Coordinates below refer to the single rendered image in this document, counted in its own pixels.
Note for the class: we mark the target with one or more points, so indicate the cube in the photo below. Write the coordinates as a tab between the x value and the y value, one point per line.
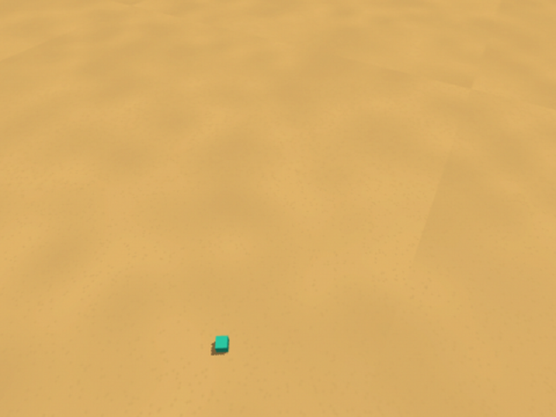
221	343

